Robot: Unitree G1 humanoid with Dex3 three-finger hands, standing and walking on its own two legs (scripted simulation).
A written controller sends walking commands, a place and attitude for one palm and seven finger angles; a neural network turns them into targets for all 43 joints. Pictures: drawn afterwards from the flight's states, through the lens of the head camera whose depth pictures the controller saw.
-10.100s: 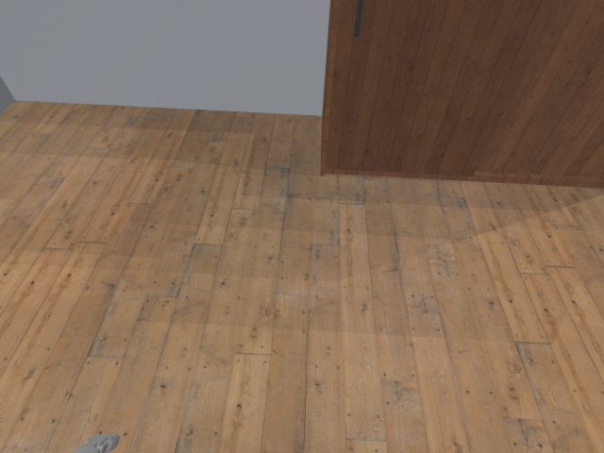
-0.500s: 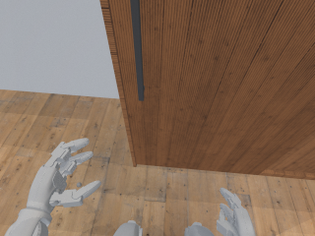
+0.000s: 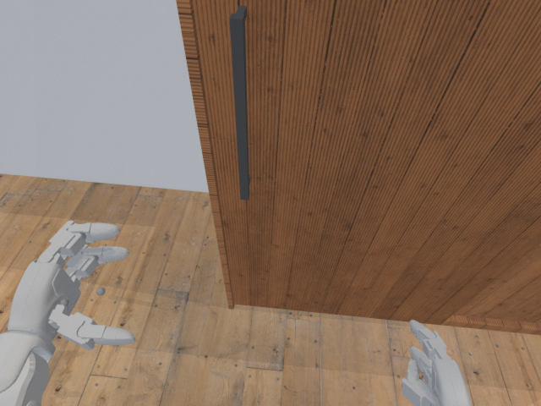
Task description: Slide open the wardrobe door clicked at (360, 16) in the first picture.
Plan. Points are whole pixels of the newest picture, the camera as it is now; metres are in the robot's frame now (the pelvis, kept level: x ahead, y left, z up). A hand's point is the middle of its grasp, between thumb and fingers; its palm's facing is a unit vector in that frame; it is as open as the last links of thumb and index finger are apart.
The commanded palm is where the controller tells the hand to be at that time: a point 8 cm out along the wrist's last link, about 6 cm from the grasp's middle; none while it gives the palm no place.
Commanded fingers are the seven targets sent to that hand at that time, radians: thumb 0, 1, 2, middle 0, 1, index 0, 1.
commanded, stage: raise the hand with hooked fingers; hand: left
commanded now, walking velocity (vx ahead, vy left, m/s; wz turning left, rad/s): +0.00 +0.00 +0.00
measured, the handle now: (243, 121) +0.52 +0.09 +0.15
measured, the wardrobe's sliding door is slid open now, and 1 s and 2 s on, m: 0.00 0.00 0.00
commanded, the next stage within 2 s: move the hooked fingers beside the handle in 0.86 s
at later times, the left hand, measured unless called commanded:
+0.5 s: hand (80, 242) +0.28 +0.27 +0.13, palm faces +0.03 -1.00 -0.05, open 14.0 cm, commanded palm +0.24 +0.31 +0.12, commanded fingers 0.00 -0.50 0.30 -0.30 -1.20 -0.30 -1.20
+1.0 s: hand (79, 249) +0.27 +0.26 +0.13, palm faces +0.04 -1.00 -0.04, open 14.0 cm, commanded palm +0.24 +0.30 +0.12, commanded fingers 0.00 -0.50 0.30 -0.30 -1.20 -0.30 -1.20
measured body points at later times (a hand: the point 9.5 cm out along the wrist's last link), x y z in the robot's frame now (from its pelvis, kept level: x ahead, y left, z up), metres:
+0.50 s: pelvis +0.00 -0.01 +0.02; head +0.01 -0.01 +0.47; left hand +0.27 +0.32 +0.13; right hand +0.16 -0.26 -0.06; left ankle -0.01 +0.11 -0.70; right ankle +0.03 -0.13 -0.70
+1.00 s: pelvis -0.01 -0.01 +0.02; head +0.00 -0.02 +0.47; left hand +0.26 +0.32 +0.13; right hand +0.16 -0.25 -0.05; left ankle -0.01 +0.11 -0.70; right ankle +0.03 -0.13 -0.70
